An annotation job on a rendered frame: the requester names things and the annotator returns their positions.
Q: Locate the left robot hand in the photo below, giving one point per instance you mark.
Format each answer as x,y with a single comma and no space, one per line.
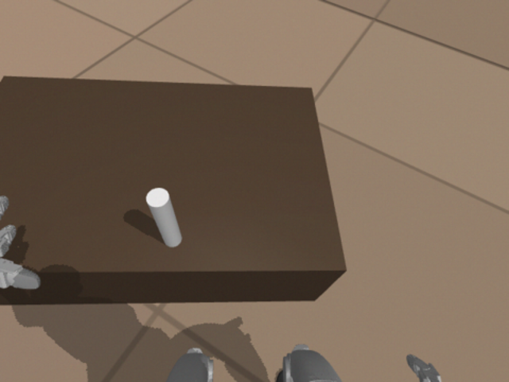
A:
13,274

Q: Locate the right robot hand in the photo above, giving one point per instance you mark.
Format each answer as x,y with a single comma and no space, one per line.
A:
425,373

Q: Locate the can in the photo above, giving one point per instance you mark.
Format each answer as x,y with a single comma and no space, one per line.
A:
161,207

